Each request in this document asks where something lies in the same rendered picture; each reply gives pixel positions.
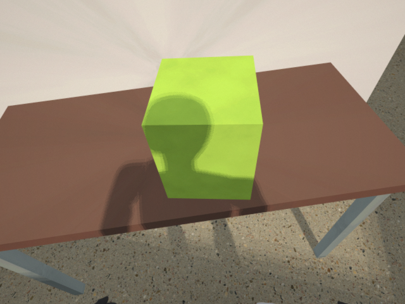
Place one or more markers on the carton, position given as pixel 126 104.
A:
pixel 203 125

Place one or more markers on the table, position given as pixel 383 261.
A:
pixel 81 167

